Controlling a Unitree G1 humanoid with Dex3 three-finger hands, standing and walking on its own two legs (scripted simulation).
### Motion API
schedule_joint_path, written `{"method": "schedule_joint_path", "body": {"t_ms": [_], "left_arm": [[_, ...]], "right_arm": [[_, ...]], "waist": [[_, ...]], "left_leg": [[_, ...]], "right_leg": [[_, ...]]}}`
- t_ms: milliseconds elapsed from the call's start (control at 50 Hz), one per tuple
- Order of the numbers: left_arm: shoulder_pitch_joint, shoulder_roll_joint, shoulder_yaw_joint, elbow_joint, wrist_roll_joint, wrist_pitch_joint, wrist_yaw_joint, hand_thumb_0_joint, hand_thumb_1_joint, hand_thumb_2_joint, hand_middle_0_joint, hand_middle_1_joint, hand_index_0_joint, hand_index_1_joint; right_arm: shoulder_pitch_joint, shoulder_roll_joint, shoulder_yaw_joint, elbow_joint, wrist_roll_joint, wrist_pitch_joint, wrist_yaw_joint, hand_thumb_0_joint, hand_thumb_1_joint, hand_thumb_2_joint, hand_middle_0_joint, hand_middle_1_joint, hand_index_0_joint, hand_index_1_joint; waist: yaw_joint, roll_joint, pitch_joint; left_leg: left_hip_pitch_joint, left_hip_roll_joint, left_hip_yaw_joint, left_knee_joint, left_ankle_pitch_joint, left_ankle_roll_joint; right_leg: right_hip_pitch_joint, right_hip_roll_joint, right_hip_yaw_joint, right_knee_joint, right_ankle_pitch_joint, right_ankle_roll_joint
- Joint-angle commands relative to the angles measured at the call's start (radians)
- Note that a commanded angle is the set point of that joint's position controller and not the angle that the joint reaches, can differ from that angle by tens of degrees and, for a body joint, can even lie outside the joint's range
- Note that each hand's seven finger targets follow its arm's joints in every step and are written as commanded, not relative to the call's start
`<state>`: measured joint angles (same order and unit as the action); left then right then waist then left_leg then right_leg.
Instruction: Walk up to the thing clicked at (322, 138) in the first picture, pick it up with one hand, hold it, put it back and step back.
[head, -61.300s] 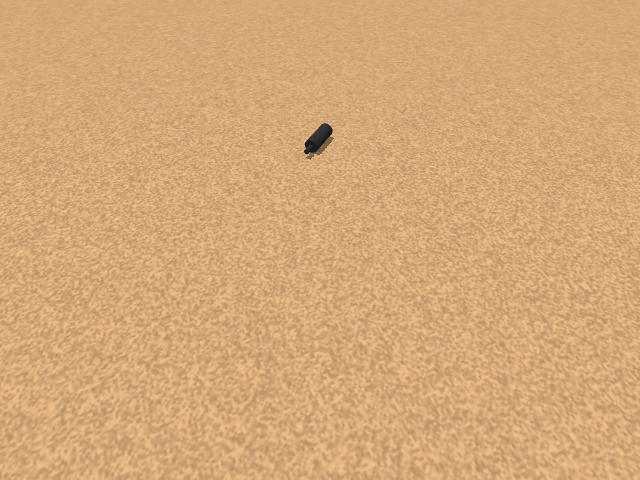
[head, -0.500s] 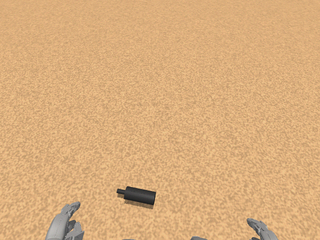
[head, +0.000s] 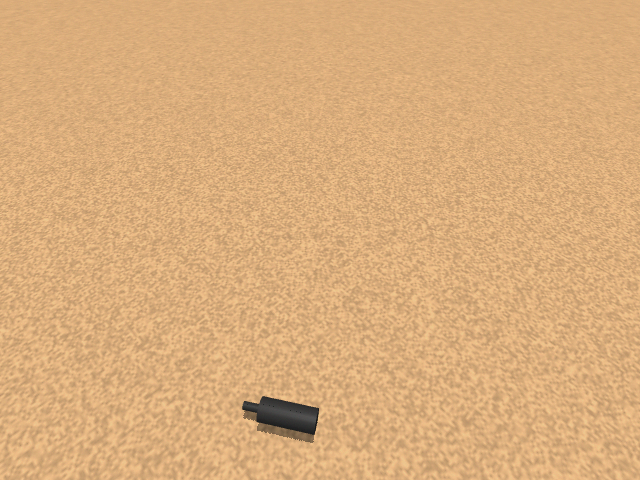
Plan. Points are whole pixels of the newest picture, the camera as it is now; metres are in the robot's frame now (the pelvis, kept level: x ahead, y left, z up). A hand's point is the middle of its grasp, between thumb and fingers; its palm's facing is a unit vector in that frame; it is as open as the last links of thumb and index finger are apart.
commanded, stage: stand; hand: left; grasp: from above
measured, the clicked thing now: (279, 413) +0.45 +0.14 -0.74
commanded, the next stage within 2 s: step back in 1.84 s
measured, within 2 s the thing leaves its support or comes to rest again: neither
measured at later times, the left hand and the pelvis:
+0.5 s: hand out of the picture +0.04 +0.22 -0.16, palm faces +0.02 -0.95 -0.32, open 7.4 cm; pelvis +0.00 -0.02 +0.01, yaw +0 degrees
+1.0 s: hand out of the picture +0.08 +0.22 -0.15, palm faces +0.01 -0.94 -0.33, open 7.4 cm; pelvis +0.01 -0.02 +0.01, yaw +0 degrees
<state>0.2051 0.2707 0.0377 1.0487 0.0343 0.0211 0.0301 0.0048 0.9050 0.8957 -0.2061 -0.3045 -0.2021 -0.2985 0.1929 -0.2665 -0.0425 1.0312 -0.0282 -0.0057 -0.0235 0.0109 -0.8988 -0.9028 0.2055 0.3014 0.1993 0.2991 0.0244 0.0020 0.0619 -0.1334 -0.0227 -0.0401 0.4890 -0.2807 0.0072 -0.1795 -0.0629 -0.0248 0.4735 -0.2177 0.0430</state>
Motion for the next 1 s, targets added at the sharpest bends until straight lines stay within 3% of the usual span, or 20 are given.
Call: {"method": "schedule_joint_path", "body": {"t_ms": [0,100,120,180,240,280,300,360,460,520,680,760,820,920,980], "left_arm": [[-0.041,0.177,0.036,-0.031,-0.001,-0.032,0.011,0.0,0.9,0.9,-0.2,-0.3,-0.2,-0.301],[-0.045,0.189,0.035,-0.001,-0.001,-0.033,0.007,0.0,0.9,0.9,-0.2,-0.3,-0.2,-0.301],[-0.048,0.194,0.036,0.003,0.001,-0.035,0.007,0.0,0.9,0.9,-0.2,-0.3,-0.2,-0.301],[-0.055,0.207,0.037,0.011,-0.001,-0.037,0.005,0.0,0.9,0.9,-0.2,-0.3,-0.2,-0.301],[-0.064,0.211,0.034,0.016,0.001,-0.042,0.005,0.0,0.9,0.9,-0.2,-0.3,-0.2,-0.301],[-0.075,0.217,0.033,0.016,-0.001,-0.045,0.005,0.0,0.9,0.9,-0.2,-0.3,-0.2,-0.301],[-0.083,0.216,0.033,0.017,-0.006,-0.044,0.003,0.0,0.9,0.9,-0.2,-0.3,-0.2,-0.301],[-0.075,0.213,0.032,0.026,-0.01,-0.044,0.002,0.0,0.9,0.9,-0.2,-0.3,-0.2,-0.301],[-0.081,0.219,0.031,0.041,-0.011,-0.045,0.001,0.0,0.9,0.9,-0.2,-0.3,-0.2,-0.301],[-0.088,0.223,0.031,0.047,-0.012,-0.041,-0.001,0.0,0.9,0.9,-0.2,-0.3,-0.2,-0.301],[-0.106,0.228,0.031,0.048,-0.015,-0.046,-0.005,0.0,0.9,0.9,-0.2,-0.3,-0.2,-0.301],[-0.114,0.23,0.03,0.05,-0.018,-0.043,-0.006,0.0,0.9,0.9,-0.2,-0.3,-0.2,-0.301],[-0.118,0.235,0.029,0.049,-0.015,-0.045,-0.006,0.0,0.9,0.9,-0.2,-0.3,-0.2,-0.301],[-0.127,0.238,0.03,0.043,-0.019,-0.048,-0.007,0.0,0.9,0.9,-0.2,-0.3,-0.2,-0.301],[-0.139,0.241,0.029,0.045,-0.021,-0.047,-0.008,0.0,0.9,0.9,-0.2,-0.3,-0.2,-0.301]], "right_arm": [[-0.03,-0.2,-0.04,-0.045,-0.001,-0.019,-0.016,0.0,-0.9,-0.9,0.2,0.3,0.2,0.3],[-0.047,-0.205,-0.038,-0.029,-0.001,-0.013,-0.007,0.0,-0.9,-0.9,0.2,0.3,0.2,0.3],[-0.052,-0.201,-0.038,-0.028,-0.001,-0.013,-0.006,0.0,-0.9,-0.9,0.2,0.3,0.2,0.3],[-0.044,-0.206,-0.037,-0.017,0.001,-0.012,-0.003,0.0,-0.9,-0.9,0.2,0.3,0.2,0.3],[-0.047,-0.207,-0.036,-0.012,0.001,-0.011,0.001,0.0,-0.9,-0.9,0.2,0.3,0.2,0.3],[-0.042,-0.209,-0.034,-0.005,0.003,-0.012,0.002,0.0,-0.9,-0.9,0.2,0.3,0.2,0.3],[-0.032,-0.207,-0.03,0.001,0.003,-0.013,0.002,0.0,-0.9,-0.9,0.2,0.3,0.2,0.3],[-0.059,-0.223,-0.03,0.002,0.004,-0.018,-0.002,0.0,-0.9,-0.9,0.2,0.3,0.2,0.3],[-0.054,-0.229,-0.024,0.013,0.006,-0.017,-0.003,0.0,-0.9,-0.9,0.2,0.3,0.2,0.3],[-0.052,-0.225,-0.018,0.021,0.006,-0.013,-0.002,0.0,-0.9,-0.9,0.2,0.3,0.2,0.3],[-0.055,-0.24,-0.016,0.026,0.008,-0.019,-0.004,0.0,-0.9,-0.9,0.2,0.3,0.2,0.3],[-0.06,-0.24,-0.013,0.029,0.008,-0.017,-0.002,0.0,-0.9,-0.9,0.2,0.3,0.2,0.3],[-0.072,-0.237,-0.011,0.03,0.009,-0.017,-0.001,0.0,-0.9,-0.9,0.2,0.3,0.2,0.3],[-0.078,-0.249,-0.011,0.029,0.009,-0.023,-0.001,0.0,-0.9,-0.9,0.2,0.3,0.2,0.3],[-0.081,-0.247,-0.01,0.035,0.007,-0.02,-0.002,0.0,-0.9,-0.9,0.2,0.3,0.2,0.3]], "waist": [[-0.007,0.011,-0.007],[-0.003,0.002,0.032],[-0.004,-0.012,0.019],[-0.01,-0.002,0.008],[-0.011,-0.03,0.008],[-0.015,-0.026,-0.019],[-0.018,-0.003,-0.01],[-0.007,0.031,-0.041],[-0.009,0.002,-0.036],[-0.007,0.001,-0.003],[-0.012,-0.003,-0.051],[-0.014,-0.003,-0.033],[-0.01,-0.019,-0.032],[-0.017,0.005,-0.092],[-0.016,-0.006,-0.075]], "left_leg": [[-0.066,0.103,-0.107,-0.162,0.115,0.022],[-0.096,0.1,-0.111,-0.205,0.002,0.022],[-0.075,0.099,-0.101,-0.192,0.041,0.022],[-0.076,0.094,-0.099,-0.202,0.014,0.02],[-0.056,0.091,-0.088,-0.176,0.051,0.02],[-0.028,0.098,-0.086,-0.168,0.102,0.021],[-0.046,0.1,-0.087,-0.186,0.076,0.019],[-0.031,0.113,-0.092,-0.196,0.124,0.019],[-0.024,0.114,-0.085,-0.188,0.156,0.019],[-0.051,0.113,-0.084,-0.206,0.113,0.017],[-0.001,0.123,-0.075,-0.198,0.205,0.011],[-0.024,0.123,-0.072,-0.208,0.162,0.011],[-0.017,0.126,-0.075,-0.207,0.186,0.009],[0.026,0.134,-0.064,-0.199,0.282,0.007],[0.014,0.136,-0.063,-0.208,0.253,0.006]], "right_leg": [[0.055,-0.045,0.052,-0.105,0.052,-0.049],[0.053,-0.042,0.058,-0.14,-0.025,-0.045],[0.055,-0.05,0.064,-0.147,-0.021,-0.047],[0.056,-0.05,0.071,-0.167,-0.049,-0.046],[0.039,-0.061,0.086,-0.196,-0.078,-0.045],[0.048,-0.069,0.093,-0.198,-0.047,-0.051],[0.059,-0.062,0.086,-0.186,-0.035,-0.049],[0.094,-0.061,0.073,-0.163,0.05,-0.053],[0.097,-0.063,0.077,-0.174,0.063,-0.052],[0.087,-0.056,0.073,-0.181,0.019,-0.05],[0.104,-0.061,0.077,-0.173,0.122,-0.056],[0.103,-0.059,0.079,-0.183,0.084,-0.053],[0.098,-0.059,0.076,-0.185,0.1,-0.054],[0.133,-0.068,0.072,-0.157,0.238,-0.058],[0.123,-0.065,0.073,-0.166,0.187,-0.057]]}}
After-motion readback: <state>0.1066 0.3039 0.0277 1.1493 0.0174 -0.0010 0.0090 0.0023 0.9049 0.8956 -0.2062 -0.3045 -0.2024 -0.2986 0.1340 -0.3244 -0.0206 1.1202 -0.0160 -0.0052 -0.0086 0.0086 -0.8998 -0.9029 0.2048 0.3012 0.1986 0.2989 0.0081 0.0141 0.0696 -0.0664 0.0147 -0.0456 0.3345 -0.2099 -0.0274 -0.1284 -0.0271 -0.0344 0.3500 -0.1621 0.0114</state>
